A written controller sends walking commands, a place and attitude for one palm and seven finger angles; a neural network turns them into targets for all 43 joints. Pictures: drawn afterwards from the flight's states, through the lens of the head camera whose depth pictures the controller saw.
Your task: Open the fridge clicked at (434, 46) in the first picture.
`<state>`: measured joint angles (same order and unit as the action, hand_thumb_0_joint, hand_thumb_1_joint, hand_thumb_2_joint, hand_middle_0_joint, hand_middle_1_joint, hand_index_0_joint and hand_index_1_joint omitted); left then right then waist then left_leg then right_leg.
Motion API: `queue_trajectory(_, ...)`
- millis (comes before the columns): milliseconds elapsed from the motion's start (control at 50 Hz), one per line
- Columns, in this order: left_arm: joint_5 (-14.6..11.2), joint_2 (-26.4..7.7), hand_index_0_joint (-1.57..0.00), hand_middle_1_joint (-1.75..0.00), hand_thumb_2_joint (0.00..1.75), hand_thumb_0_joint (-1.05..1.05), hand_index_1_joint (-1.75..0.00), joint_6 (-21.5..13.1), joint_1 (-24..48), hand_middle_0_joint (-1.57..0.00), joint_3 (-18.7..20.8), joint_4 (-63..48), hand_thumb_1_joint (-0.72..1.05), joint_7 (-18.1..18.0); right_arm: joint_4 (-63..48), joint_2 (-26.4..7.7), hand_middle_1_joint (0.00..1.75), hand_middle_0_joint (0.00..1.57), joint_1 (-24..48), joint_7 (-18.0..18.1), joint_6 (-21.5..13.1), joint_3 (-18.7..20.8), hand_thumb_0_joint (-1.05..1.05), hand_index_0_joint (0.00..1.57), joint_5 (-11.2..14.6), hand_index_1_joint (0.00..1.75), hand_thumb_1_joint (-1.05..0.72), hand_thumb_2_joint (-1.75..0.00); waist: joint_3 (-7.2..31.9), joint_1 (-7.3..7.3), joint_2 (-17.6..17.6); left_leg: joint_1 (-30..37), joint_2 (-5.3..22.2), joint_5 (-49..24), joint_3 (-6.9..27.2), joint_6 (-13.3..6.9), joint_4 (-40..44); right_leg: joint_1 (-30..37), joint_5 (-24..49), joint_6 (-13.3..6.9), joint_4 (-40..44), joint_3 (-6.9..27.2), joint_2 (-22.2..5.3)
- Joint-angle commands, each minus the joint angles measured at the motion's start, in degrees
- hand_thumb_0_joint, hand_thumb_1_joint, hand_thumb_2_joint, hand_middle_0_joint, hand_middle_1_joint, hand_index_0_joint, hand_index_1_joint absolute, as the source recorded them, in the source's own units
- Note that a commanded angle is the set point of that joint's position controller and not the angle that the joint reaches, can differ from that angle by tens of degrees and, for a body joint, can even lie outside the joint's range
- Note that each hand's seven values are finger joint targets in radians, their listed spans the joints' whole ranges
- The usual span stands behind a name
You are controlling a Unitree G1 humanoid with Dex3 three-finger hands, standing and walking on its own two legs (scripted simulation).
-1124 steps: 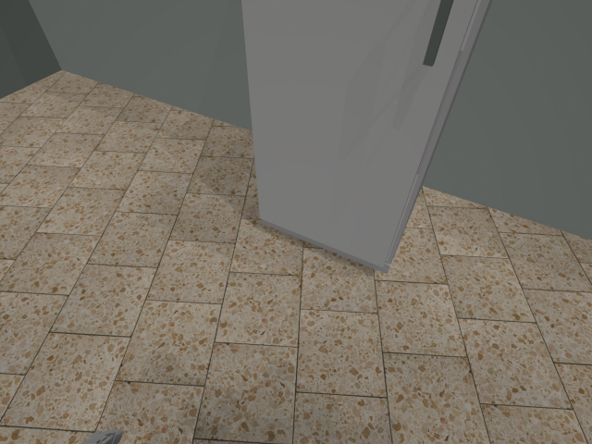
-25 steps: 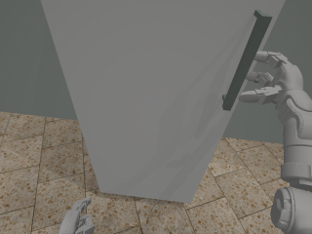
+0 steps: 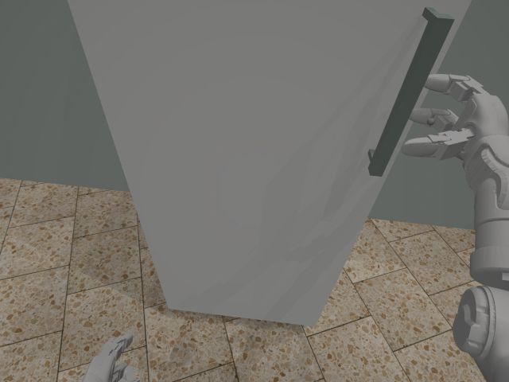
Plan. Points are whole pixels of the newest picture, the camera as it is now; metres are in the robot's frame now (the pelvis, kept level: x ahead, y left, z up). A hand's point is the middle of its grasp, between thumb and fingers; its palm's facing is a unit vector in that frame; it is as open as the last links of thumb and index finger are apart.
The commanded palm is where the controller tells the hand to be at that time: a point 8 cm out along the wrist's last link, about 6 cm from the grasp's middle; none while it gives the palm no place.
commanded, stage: slide the fingers in behind the handle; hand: right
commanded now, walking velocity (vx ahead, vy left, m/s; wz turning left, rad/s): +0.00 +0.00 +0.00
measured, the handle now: (399, 102) +0.48 -0.17 +0.25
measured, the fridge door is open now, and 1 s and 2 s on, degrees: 0 0 0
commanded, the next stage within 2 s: grip the handle and tug to test in 1.92 s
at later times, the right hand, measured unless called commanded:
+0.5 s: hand (429, 124) +0.41 -0.20 +0.25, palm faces +0.04 +1.00 -0.01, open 14.0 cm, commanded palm +0.39 -0.24 +0.25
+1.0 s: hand (418, 123) +0.41 -0.18 +0.26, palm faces +0.06 +1.00 -0.01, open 14.1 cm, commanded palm +0.38 -0.22 +0.25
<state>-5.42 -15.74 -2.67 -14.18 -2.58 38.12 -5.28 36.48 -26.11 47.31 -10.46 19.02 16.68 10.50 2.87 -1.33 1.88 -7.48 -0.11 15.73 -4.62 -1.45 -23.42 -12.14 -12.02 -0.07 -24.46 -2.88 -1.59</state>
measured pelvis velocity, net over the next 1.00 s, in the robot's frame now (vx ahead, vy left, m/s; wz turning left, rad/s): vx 0.00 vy -0.01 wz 0.00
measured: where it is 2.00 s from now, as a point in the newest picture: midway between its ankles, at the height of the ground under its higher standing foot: outside the picture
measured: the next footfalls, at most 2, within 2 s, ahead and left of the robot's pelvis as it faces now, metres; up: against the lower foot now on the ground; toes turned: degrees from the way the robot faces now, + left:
none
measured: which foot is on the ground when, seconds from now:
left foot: down 0.00-1.00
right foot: down 0.00-1.00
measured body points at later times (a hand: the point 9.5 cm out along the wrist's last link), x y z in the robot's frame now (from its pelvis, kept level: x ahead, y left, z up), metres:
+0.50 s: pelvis +0.00 -0.01 +0.00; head -0.02 +0.00 +0.45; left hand +0.14 +0.24 -0.10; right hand +0.41 -0.25 +0.26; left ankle -0.03 +0.10 -0.74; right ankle +0.01 -0.12 -0.74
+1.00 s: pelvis +0.00 -0.01 +0.00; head -0.03 +0.01 +0.45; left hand +0.16 +0.23 -0.09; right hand +0.40 -0.23 +0.26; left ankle -0.03 +0.10 -0.74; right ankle +0.01 -0.12 -0.74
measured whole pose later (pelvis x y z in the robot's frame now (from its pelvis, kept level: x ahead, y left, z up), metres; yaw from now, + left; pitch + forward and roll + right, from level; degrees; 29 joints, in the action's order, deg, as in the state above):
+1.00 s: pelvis +0.00 -0.01 +0.00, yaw +0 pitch -2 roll +0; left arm -4.7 -14.3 -1.0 -12.0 -3.4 38.1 -4.5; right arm 25.5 -19.6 44.1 -5.3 23.5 13.1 10.9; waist 2.8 0.7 2.0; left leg -5.6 0.4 15.2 -4.6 -1.1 -22.2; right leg -10.3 -11.4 -0.4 -23.2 -2.8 -1.0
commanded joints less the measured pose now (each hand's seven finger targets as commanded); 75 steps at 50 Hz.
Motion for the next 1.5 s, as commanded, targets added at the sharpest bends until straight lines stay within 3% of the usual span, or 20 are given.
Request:
queue_trajectory(0,0.19,-7.39,-0.2,-0.3,0.9,0.0,-0.3,-3.44,2.82,-0.2,2.8,-7.07,0.9,-0.6,-9.53,-13.46,1.2,0.3,33.55,0.15,-6.48,2.15,0.0,0.3,0.59,1.2,0.5,-0.3,14.92,-1.17,-1.73,-2.8,-0.29,-18.26,3.22,0.41,3.7,10.55,11.86,-3.28,0.21,2.99,1.54)
queue_trajectory(60,0.23,-7.16,-0.2,-0.3,0.9,0.0,-0.3,-3.79,2.87,-0.2,2.71,-7.69,0.9,-0.22,-11.47,-12.14,1.2,0.3,33.48,-0.46,-7.49,1.78,0.0,0.3,0.68,1.2,0.5,-0.3,17.63,-0.55,0.64,-1.29,-0.08,-22.19,3.54,0.2,2.55,11.92,14.8,-3.26,-0.05,2.78,1.75)
queue_trajectory(100,0.29,-7.27,-0.2,-0.3,0.9,0.0,-0.3,-3.91,2.59,-0.2,2.84,-7.62,0.9,-0.05,-10.82,-12.51,1.2,0.3,31.31,-0.69,-8.12,2.43,0.0,0.3,1.34,1.2,0.5,-0.3,16.62,-0.3,-1.82,-1.04,-0.31,-22.23,3.04,0.31,2.84,11.12,14.95,-3.3,-0.01,2.69,1.59)
queue_trajectory(160,0.11,-7.08,-0.2,-0.3,0.9,0.0,-0.3,-4.03,3.32,-0.2,2.67,-7.97,0.9,0.14,-13.71,-11.06,1.2,0.3,32.04,-0.8,-8.0,1.47,0.0,0.3,1.21,1.2,0.5,-0.3,16.04,-0.08,0.78,-1.92,-0.34,-21.32,3.02,0.09,2.47,11.7,14.61,-3.11,0.25,2.89,1.56)
queue_trajectory(200,0.29,-7.24,-0.2,-0.3,0.9,0.0,-0.3,-4.13,3.33,-0.2,2.95,-8.38,0.9,0.34,-14.77,-13.06,1.2,0.3,28.12,-0.4,-7.74,3.79,0.0,0.3,1.32,1.2,0.5,-0.3,17.01,0.85,-1.29,-0.77,-0.57,-21.8,2.75,0.08,2.56,11.83,15.89,-3.2,0.11,2.82,1.37)
queue_trajectory(280,0.11,-6.95,-0.2,-0.3,0.9,0.0,-0.3,-3.52,4.84,-0.2,2.55,-8.87,0.9,0.6,-16.04,-11.3,1.2,0.3,24.81,-0.2,-5.12,3.31,0.0,0.3,1.27,1.2,0.5,-0.3,14.41,1.34,-0.82,-1.44,-0.45,-20.21,2.66,0.16,2.58,10.41,14.13,-2.94,0.98,2.62,1.32)
queue_trajectory(320,0.03,-7.12,-0.2,-0.3,0.9,0.0,-0.3,-3.18,5.33,-0.2,2.47,-9.33,0.9,0.59,-17.92,-13.67,1.2,0.3,23.87,0.35,-4.29,5.01,0.0,0.3,1.16,1.2,0.5,-0.3,14.03,1.87,-0.81,-0.73,-0.43,-20.11,2.79,0.12,2.78,9.82,14.28,-2.98,1.14,2.54,1.25)
queue_trajectory(400,0.1,-6.34,-0.2,-0.3,0.9,0.0,-0.3,-3.19,6.69,-0.2,2.48,-10.14,0.9,0.64,-23.47,-8.94,1.2,0.3,24.47,1.01,-3.39,1.63,0.0,0.3,1.54,1.2,0.5,-0.3,15.18,1.2,0.38,-1.71,-0.8,-19.31,2.5,-0.01,3.09,12.68,15.35,-2.81,0.96,2.75,1.06)
queue_trajectory(540,0.26,-6.06,-0.2,-0.3,0.9,0.0,-0.3,-2.45,8.03,-0.2,1.99,-9.28,0.9,0.47,-24.78,-8.47,1.2,0.3,24.35,2.74,-0.54,1.97,0.0,0.3,1.45,1.2,0.5,-0.3,14.51,1.46,-0.32,-1.6,-0.65,-19.12,2.54,-0.03,3.26,12.55,14.96,-2.55,1.42,2.99,1.19)
queue_trajectory(620,0.39,-5.7,-0.2,-0.3,0.9,0.0,-0.3,-2.1,8.89,-0.2,1.78,-9.27,0.9,0.5,-26.35,-4.88,1.2,0.3,25.81,3.61,0.06,-0.83,0.0,0.3,1.52,1.2,0.5,-0.3,14.95,1.0,-0.05,-1.98,-0.66,-18.84,2.5,-0.11,3.46,13.72,15.21,-2.49,1.43,3.26,1.17)
queue_trajectory(720,0.63,-5.62,-0.2,-0.3,0.9,0.0,-0.3,-1.19,9.32,-0.2,1.55,-8.93,0.9,0.46,-23.25,-6.43,1.2,0.3,24.44,4.49,0.94,0.82,0.0,0.3,1.26,1.2,0.5,-0.3,14.41,1.73,-1.25,-0.63,-0.4,-19.38,2.73,-0.02,3.69,12.2,14.85,-2.51,1.73,3.0,1.36)
queue_trajectory(780,0.62,-5.19,-0.2,-0.3,0.9,0.0,-0.3,-1.09,9.49,-0.2,1.5,-9.19,0.9,0.55,-24.69,-3.31,1.2,0.3,26.27,4.61,0.75,-1.76,0.0,0.3,1.03,1.2,0.5,-0.3,14.57,1.07,-0.74,-1.32,-0.54,-19.18,2.55,-0.04,3.68,13.19,14.83,-2.5,1.72,3.07,1.39)
queue_trajectory(980,0.7,-5.18,-0.2,-0.3,0.9,0.0,-0.3,-1.64,9.27,-0.2,1.58,-8.52,0.9,0.37,-24.76,-1.27,1.2,0.3,28.65,4.65,0.15,-3.51,0.0,0.3,1.31,1.2,0.5,-0.3,14.5,0.69,0.12,-1.83,-0.59,-18.35,2.63,-0.12,4.13,13.68,14.09,-2.67,1.73,3.39,1.61)
queue_trajectory(1020,0.7,-5.47,-0.2,-0.3,0.9,0.0,-0.3,-1.53,9.13,-0.2,1.63,-8.25,0.9,0.3,-22.49,-3.12,1.2,0.3,26.18,4.67,0.26,-1.76,0.0,0.3,1.6,1.2,0.5,-0.3,14.25,1.08,-2.53,-0.72,-0.49,-18.47,2.74,0.14,4.41,12.23,13.58,-2.88,1.85,3.22,1.67)
queue_trajectory(1060,0.59,-5.4,-0.2,-0.3,0.9,0.0,-0.3,-1.68,9.15,-0.2,1.67,-8.07,0.9,0.24,-23.06,-1.23,1.2,0.3,29.28,4.43,0.05,-3.91,0.0,0.3,1.52,1.2,0.5,-0.3,13.49,0.24,-2.2,-1.73,-0.49,-17.73,2.79,0.27,4.54,12.42,12.6,-2.95,2.0,3.07,1.67)
queue_trajectory(1120,0.76,-5.19,-0.2,-0.3,0.9,0.0,-0.3,-1.87,9.14,-0.2,1.63,-8.29,0.9,0.53,-25.25,-1.52,1.2,0.3,29.06,5.16,-0.62,-3.25,0.0,0.3,1.41,1.2,0.5,-0.3,15.56,0.99,0.96,-0.68,-0.48,-18.68,2.67,-0.13,4.05,13.45,14.44,-2.64,1.82,3.33,1.75)
queue_trajectory(1140,0.83,-5.13,-0.2,-0.3,0.9,0.0,-0.3,-1.98,9.06,-0.2,1.68,-8.34,0.9,0.68,-25.36,-0.52,1.2,0.3,28.98,5.35,-0.67,-3.71,0.0,0.3,1.45,1.2,0.5,-0.3,15.59,0.93,-0.34,-0.64,-0.62,-19.15,2.54,-0.12,3.9,13.53,14.86,-2.66,1.76,3.4,1.69)
queue_trajectory(1200,1.22,-5.57,-0.2,-0.3,0.9,0.0,-0.3,-1.41,9.24,-0.2,1.99,-8.57,0.9,0.91,-24.16,-5.47,1.2,0.3,21.71,6.13,-0.28,1.97,0.0,0.3,1.6,1.2,0.5,-0.3,16.52,3.02,-4.14,2.37,-0.63,-21.99,2.6,0.21,3.8,12.06,16.51,-2.84,1.95,2.65,1.7)
queue_trajectory(1240,0.95,-5.08,-0.2,-0.3,0.9,0.0,-0.3,-1.14,10.0,-0.2,1.77,-9.28,0.9,0.95,-27.34,-2.66,1.2,0.3,23.86,6.1,-0.22,-0.86,0.0,0.3,1.17,1.2,0.5,-0.3,15.86,2.39,-2.52,2.49,-0.32,-23.38,2.76,0.29,3.38,11.89,16.94,-2.98,2.03,2.16,1.72)
queue_trajectory(1480,1.06,-4.97,-0.2,-0.3,0.9,0.0,-0.3,-0.46,10.61,-0.2,1.74,-9.28,0.9,0.94,-29.93,0.12,1.2,0.3,24.38,6.57,1.95,-3.05,0.0,0.3,0.99,1.2,0.5,-0.3,16.02,1.77,-0.87,1.39,-0.5,-24.0,2.78,0.16,3.42,13.73,17.85,-2.9,1.54,2.24,1.94)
